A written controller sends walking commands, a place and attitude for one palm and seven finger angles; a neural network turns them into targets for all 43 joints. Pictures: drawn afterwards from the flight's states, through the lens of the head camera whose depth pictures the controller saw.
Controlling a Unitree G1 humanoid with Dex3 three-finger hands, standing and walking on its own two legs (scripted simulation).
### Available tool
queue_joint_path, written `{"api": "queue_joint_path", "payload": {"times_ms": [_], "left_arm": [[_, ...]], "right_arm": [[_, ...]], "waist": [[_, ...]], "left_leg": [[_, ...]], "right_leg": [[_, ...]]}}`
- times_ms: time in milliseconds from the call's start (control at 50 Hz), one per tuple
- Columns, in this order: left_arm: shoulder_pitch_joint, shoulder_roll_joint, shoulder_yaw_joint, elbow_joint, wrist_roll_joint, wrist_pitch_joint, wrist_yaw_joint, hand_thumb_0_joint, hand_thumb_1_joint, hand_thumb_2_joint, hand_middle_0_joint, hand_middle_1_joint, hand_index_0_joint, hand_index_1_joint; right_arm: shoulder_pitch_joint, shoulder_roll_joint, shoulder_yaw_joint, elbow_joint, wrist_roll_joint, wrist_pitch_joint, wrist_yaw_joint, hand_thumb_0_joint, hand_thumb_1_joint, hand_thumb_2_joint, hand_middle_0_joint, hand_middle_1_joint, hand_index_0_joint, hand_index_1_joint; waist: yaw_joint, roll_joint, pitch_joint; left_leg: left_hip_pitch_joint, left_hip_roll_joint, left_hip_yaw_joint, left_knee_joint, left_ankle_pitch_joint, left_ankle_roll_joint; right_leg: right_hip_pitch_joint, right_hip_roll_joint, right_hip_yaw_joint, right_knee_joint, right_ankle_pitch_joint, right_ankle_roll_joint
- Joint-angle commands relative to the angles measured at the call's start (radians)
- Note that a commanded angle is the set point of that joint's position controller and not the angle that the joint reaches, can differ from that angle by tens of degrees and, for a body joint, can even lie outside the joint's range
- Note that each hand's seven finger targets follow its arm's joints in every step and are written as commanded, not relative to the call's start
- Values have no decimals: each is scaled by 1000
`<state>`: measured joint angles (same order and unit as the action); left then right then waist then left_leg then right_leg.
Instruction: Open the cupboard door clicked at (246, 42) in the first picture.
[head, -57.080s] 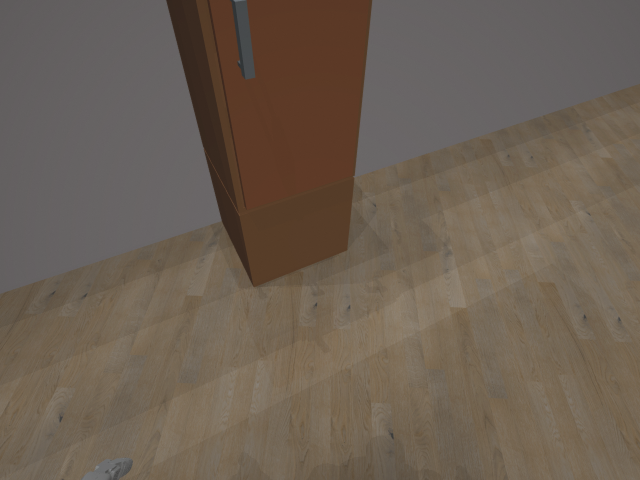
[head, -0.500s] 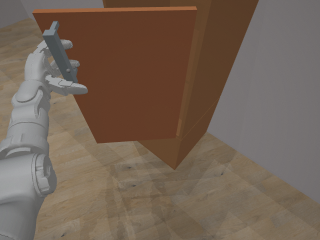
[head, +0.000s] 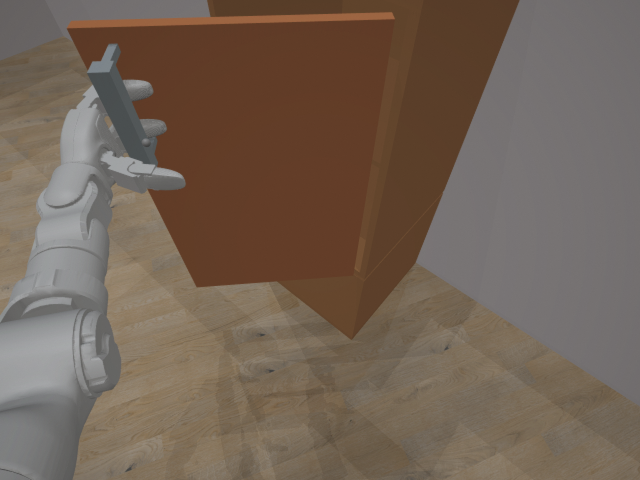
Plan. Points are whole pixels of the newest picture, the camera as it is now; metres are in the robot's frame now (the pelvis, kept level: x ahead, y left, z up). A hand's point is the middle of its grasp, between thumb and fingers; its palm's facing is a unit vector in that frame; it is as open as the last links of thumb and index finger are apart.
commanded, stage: slide the fingers in behind the handle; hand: left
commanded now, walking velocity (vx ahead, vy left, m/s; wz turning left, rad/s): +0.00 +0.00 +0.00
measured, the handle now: (131, 113) +0.53 +0.22 +0.16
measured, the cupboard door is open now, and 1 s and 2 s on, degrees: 46 46 82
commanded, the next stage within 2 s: close the thumb around the handle in 0.16 s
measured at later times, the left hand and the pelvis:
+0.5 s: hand (143, 142) +0.48 +0.20 +0.16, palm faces +0.05 -1.00 +0.01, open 12.4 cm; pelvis +0.00 +0.01 +0.00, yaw +0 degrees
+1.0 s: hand (143, 142) +0.48 +0.20 +0.16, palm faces +0.07 -1.00 -0.01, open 5.8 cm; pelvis +0.00 +0.00 +0.00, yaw +1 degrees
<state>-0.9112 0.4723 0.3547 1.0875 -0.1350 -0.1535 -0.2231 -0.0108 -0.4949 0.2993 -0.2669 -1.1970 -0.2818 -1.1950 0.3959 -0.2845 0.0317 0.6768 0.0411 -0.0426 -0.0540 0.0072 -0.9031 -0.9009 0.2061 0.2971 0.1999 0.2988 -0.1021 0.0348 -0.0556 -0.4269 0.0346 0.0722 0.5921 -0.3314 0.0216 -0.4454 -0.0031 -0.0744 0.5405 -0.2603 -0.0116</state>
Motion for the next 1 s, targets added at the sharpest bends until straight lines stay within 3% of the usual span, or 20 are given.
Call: {"api": "queue_joint_path", "payload": {"times_ms": [0,40,60,120,200,240,280,320,380,420,480,500,580,720,740,820,900,920,940,980], "left_arm": [[-525,274,51,-254,-14,-80,-5,0,-500,300,-300,-1200,-300,-1200],[-523,214,6,-302,-8,-83,-7,0,-500,300,-300,-1200,-300,-1200],[-506,190,-3,-309,-12,-82,-6,0,-500,300,-300,-1200,-300,-1200],[-458,194,14,-284,-28,-62,-2,0,-500,300,-300,-1200,-300,-1200],[-448,213,28,-301,-23,-46,2,0,-500,300,-300,-1200,-300,-1200],[-485,177,-12,-295,-12,-40,7,0,-500,300,-300,-1200,-300,-1200],[-480,172,-8,-286,-11,-37,11,0,-388,348,-308,-1212,-308,-1212],[-477,207,21,-282,-13,-39,18,0,-276,396,-316,-1224,-316,-1224],[-524,144,-32,-298,-9,-45,17,0,-108,468,-328,-1242,-328,-1242],[-492,192,9,-288,-8,-51,24,0,4,516,-336,-1254,-336,-1254],[-542,150,-34,-274,-5,-55,19,0,172,588,-348,-1272,-348,-1272],[-538,158,-24,-272,-9,-60,21,0,228,612,-352,-1278,-352,-1278],[-548,151,-38,-263,1,-68,21,0,452,708,-368,-1302,-368,-1302],[-582,125,-61,-225,-4,-79,22,0,844,876,-396,-1344,-396,-1344],[-595,147,-46,-224,-2,-82,22,0,900,900,-400,-1350,-400,-1350],[-589,150,-43,-236,-6,-93,16,0,900,900,-400,-1350,-400,-1350],[-561,179,-19,-236,-15,-99,7,0,900,900,-400,-1350,-400,-1350],[-538,185,-10,-216,-15,-93,5,0,900,900,-400,-1350,-400,-1350],[-554,178,-24,-217,-13,-91,2,0,900,900,-400,-1350,-400,-1350],[-574,159,-36,-249,-13,-97,-2,0,900,900,-400,-1350,-400,-1350]], "right_arm": [[79,-159,-57,-79,-5,-35,-15,0,-900,-900,200,300,200,300],[64,-147,-55,-88,-3,-39,-10,0,-900,-900,200,300,200,300],[65,-145,-58,-88,-5,-42,-7,0,-900,-900,200,300,200,300],[64,-151,-59,-85,-4,-36,-3,0,-900,-900,200,300,200,300],[53,-152,-59,-99,-1,-30,-5,0,-900,-900,200,300,200,300],[50,-145,-55,-94,0,-28,-4,0,-900,-900,200,300,200,300],[51,-146,-57,-94,-2,-31,-3,0,-900,-900,200,300,200,300],[48,-149,-57,-94,-1,-26,-7,0,-900,-900,200,300,200,300],[49,-141,-56,-91,-4,-36,-4,0,-900,-900,200,300,200,300],[55,-149,-58,-88,-4,-33,-6,0,-900,-900,200,300,200,300],[54,-144,-54,-80,-6,-38,-4,0,-900,-900,200,300,200,300],[61,-148,-56,-80,-6,-39,-5,0,-900,-900,200,300,200,300],[58,-147,-56,-75,-6,-44,-6,0,-900,-900,200,300,200,300],[70,-151,-56,-58,-9,-51,-6,0,-900,-900,200,300,200,300],[76,-155,-57,-53,-10,-52,-7,0,-900,-900,200,300,200,300],[80,-154,-59,-51,-11,-56,-6,0,-900,-900,200,300,200,300],[84,-157,-58,-52,-12,-54,-6,0,-900,-900,200,300,200,300],[74,-156,-56,-55,-9,-52,-6,0,-900,-900,200,300,200,300],[73,-155,-55,-56,-7,-51,-7,0,-900,-900,200,300,200,300],[71,-152,-57,-60,-9,-55,-6,0,-900,-900,200,300,200,300]], "waist": [[-4,5,-384],[1,81,-420],[2,79,-431],[5,12,-387],[13,12,-375],[-3,28,-339],[1,24,-339],[6,24,-362],[-7,45,-368],[3,28,-390],[-13,48,-360],[-14,9,-362],[-11,63,-366],[-29,36,-348],[-31,33,-352],[-25,47,-391],[-18,9,-389],[-11,28,-372],[-22,7,-356],[-18,35,-377]], "left_leg": [[189,-22,-68,-38,387,21],[249,-19,-75,-32,456,12],[272,-15,-81,-27,495,9],[249,-9,-77,-27,509,11],[227,-12,-72,-32,485,13],[226,-11,-79,-39,467,9],[227,-10,-84,-39,448,7],[228,-13,-78,-36,447,9],[251,-12,-88,-38,450,3],[252,-9,-91,-33,475,3],[242,-12,-91,-39,431,-1],[239,-11,-91,-34,438,5],[247,-11,-98,-39,409,-2],[231,-13,-102,-39,366,2],[226,-14,-105,-41,352,2],[247,-15,-102,-32,383,3],[222,-17,-94,-31,393,8],[211,-19,-90,-32,379,8],[199,-20,-87,-34,362,11],[222,-21,-91,-34,378,10]], "right_leg": [[185,22,43,-11,393,-10],[162,22,42,-3,408,-13],[150,24,37,-3,412,-12],[153,27,35,-8,426,-8],[171,24,36,-7,420,-12],[138,24,32,-11,393,-11],[127,24,31,-11,370,-13],[147,23,36,-9,382,-13],[121,23,32,-11,363,-13],[133,24,31,-4,373,-14],[111,23,31,-11,346,-14],[121,24,30,-12,352,-14],[96,23,32,-11,315,-16],[79,25,30,-15,290,-14],[79,24,30,-16,282,-14],[91,24,32,-11,308,-14],[129,25,32,-10,340,-14],[125,25,36,-11,335,-15],[124,25,36,-13,334,-13],[125,25,36,-11,338,-15]]}}
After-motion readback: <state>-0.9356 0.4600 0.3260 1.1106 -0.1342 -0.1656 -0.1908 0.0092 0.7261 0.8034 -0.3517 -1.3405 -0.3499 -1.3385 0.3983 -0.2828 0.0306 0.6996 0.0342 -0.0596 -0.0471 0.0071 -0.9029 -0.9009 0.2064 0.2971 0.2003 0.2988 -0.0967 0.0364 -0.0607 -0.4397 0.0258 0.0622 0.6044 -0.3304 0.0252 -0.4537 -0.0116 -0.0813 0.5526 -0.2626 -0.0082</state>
